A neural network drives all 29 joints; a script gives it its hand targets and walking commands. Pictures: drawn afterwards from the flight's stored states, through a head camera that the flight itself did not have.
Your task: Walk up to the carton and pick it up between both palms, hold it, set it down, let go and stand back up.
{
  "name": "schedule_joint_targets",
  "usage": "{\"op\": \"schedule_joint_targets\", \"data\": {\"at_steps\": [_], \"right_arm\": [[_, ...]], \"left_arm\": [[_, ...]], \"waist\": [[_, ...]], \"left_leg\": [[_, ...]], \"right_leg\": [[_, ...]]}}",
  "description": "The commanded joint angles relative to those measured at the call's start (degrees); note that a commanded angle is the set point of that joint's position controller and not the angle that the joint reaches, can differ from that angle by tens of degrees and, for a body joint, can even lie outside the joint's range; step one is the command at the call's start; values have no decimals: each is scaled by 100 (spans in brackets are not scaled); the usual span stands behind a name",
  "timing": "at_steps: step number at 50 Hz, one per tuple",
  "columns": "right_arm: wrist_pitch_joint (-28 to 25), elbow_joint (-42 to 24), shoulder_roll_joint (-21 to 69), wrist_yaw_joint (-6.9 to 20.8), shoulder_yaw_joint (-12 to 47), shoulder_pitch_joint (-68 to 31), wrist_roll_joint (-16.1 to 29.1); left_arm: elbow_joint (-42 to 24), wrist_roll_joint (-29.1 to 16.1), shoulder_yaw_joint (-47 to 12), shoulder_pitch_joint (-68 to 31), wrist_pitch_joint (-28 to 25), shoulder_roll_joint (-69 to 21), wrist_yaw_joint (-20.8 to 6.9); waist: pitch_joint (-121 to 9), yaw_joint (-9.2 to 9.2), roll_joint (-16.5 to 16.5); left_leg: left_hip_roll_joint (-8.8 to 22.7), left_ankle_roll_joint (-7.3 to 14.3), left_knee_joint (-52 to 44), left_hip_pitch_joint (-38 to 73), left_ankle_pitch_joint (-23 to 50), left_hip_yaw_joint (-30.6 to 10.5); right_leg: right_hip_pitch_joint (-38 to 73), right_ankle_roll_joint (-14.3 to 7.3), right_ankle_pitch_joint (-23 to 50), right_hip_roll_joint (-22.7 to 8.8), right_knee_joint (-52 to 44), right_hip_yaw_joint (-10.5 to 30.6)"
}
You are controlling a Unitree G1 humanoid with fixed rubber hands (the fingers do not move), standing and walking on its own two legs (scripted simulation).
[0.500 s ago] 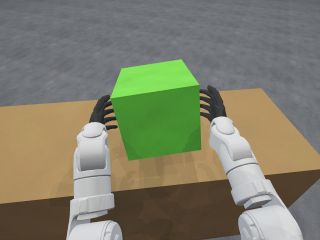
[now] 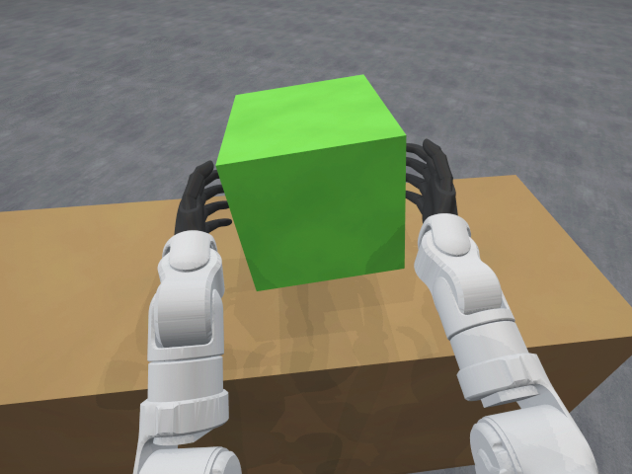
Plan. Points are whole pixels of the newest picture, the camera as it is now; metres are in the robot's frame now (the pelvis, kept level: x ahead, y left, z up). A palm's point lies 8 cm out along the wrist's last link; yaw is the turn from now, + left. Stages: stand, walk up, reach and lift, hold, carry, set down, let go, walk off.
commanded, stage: hold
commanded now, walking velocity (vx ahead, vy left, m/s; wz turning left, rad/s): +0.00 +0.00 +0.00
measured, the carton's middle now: (313, 175) +0.47 +0.00 +0.17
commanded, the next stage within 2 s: set down in 1.60 s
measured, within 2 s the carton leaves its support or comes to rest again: neither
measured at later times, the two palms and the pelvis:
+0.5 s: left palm (185, 209) +0.35 +0.15 +0.22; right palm (441, 199) +0.36 -0.13 +0.21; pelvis +0.00 +0.00 +0.00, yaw +0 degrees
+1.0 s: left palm (190, 240) +0.35 +0.16 +0.17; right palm (433, 227) +0.36 -0.13 +0.17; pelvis +0.00 +0.00 +0.00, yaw +0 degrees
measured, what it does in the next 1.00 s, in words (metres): stands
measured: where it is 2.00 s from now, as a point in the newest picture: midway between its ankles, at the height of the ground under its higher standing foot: outside the picture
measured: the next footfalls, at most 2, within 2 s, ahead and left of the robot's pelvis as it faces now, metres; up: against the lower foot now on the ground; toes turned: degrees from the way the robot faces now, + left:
none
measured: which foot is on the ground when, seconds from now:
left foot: down 0.00-1.00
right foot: down 0.00-1.00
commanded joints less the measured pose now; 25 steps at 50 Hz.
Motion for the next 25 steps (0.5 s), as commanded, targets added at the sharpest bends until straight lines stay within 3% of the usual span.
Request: {"op": "schedule_joint_targets", "data": {"at_steps": [1,3,4,7,9,13,14,15,16,18,21,23,25], "right_arm": [[105,94,2526,1084,1573,-3008,-213],[395,113,2406,1120,1481,-2953,-228],[430,-234,2392,1120,1564,-3034,-154],[305,-556,2560,1134,1644,-3751,95],[-53,-1039,2974,1152,1650,-4226,184],[-650,-3270,3508,1152,2719,-5122,875],[-669,-3316,3556,1143,2862,-5056,928],[-674,-3241,3488,1145,2906,-4819,840],[-624,-2951,3395,1128,2870,-4549,731],[-370,-1797,2969,1091,2401,-3902,334],[153,91,2407,1093,1456,-3176,-320],[420,-103,2362,1130,1455,-3074,-263],[426,-503,2405,1152,1599,-3507,-35]], "left_arm": [[723,325,-1203,-2979,-133,-2121,-1402],[661,673,-812,-2738,171,-2074,-1895],[417,668,-839,-2679,242,-2083,-2039],[128,364,-1060,-3540,144,-2219,-2148],[-202,-231,-1566,-4163,-186,-2476,-1918],[-2419,-1706,-3643,-5418,-998,-3477,-1156],[-2667,-1883,-3905,-5557,-1142,-3519,-958],[-2465,-1879,-3971,-5269,-1193,-3511,-826],[-2056,-1786,-3857,-4880,-1149,-3455,-765],[-825,-1075,-3000,-3942,-804,-2980,-879],[1001,440,-1072,-2843,-1,-2064,-1502],[696,696,-782,-2583,272,-2047,-1963],[324,587,-894,-2962,308,-2134,-2146]], "waist": [[-1351,-355,-462],[-740,-187,-480],[-897,-159,-475],[-1343,-119,-290],[-1998,-242,-93],[-4995,-468,588],[-5210,-497,739],[-5063,-524,705],[-4780,-483,574],[-3605,-427,198],[-1145,-324,-475],[-761,-137,-524],[-1037,-90,-439]], "left_leg": [[-409,419,-561,310,172,201],[-377,482,-889,220,-272,434],[-378,441,-868,273,-71,491],[-362,305,-818,271,235,418],[-420,159,-601,206,652,352],[-324,-319,434,1478,3033,-7],[-298,-379,567,1600,3216,-78],[-284,-384,638,1617,3305,-145],[-279,-337,573,1561,3179,-140],[-304,-138,230,1219,2200,-42],[-406,464,-689,154,-267,260],[-368,494,-927,146,-318,495],[-350,416,-893,256,-90,495]], "right_leg": [[662,318,341,-105,-399,-475],[631,212,-462,-178,-568,-412],[759,215,-335,-159,-564,-386],[845,222,-195,-72,-505,-428],[904,274,405,18,-331,-543],[480,196,1730,269,138,-625],[235,181,1693,293,155,-591],[-69,178,1681,309,118,-588],[-99,192,1680,278,71,-570],[176,232,1313,152,-160,-524],[588,265,-207,-128,-487,-488],[643,177,-724,-169,-605,-441],[708,186,-608,-133,-594,-389]]}}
